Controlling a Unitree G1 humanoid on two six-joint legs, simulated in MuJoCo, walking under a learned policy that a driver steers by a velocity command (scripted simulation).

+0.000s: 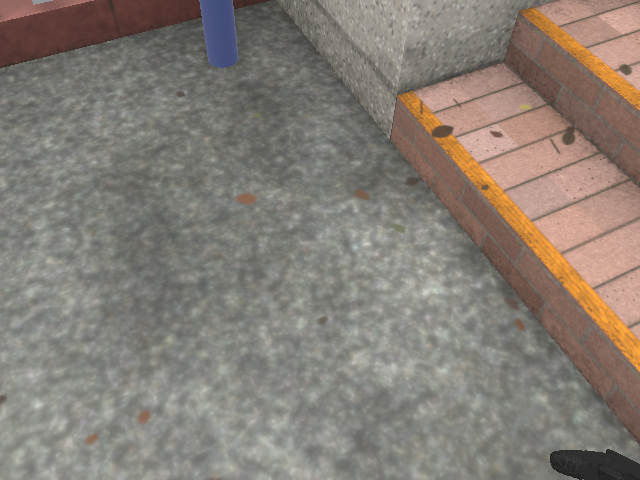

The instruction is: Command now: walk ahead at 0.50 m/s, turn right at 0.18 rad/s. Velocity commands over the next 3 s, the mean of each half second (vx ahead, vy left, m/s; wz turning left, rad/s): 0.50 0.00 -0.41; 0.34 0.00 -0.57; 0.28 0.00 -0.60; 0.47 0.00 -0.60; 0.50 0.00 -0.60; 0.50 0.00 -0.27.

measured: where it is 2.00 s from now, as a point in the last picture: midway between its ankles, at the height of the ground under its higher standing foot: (496, 385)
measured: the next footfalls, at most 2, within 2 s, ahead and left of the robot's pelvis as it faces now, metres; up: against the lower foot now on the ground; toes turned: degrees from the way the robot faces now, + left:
right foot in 0.44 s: +0.38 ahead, -0.17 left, +0.00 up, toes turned -17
left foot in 0.92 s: +0.67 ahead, -0.10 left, +0.00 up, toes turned -32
